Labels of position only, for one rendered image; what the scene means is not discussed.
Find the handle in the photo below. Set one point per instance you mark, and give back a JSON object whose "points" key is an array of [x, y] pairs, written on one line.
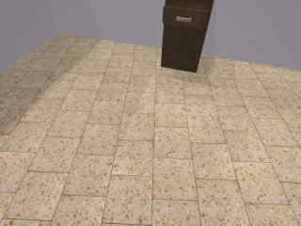
{"points": [[184, 27], [181, 19]]}

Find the cabinet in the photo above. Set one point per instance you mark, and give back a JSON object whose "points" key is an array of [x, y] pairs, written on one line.
{"points": [[181, 48]]}

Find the drawer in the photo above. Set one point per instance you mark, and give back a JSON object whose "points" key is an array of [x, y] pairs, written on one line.
{"points": [[196, 11]]}

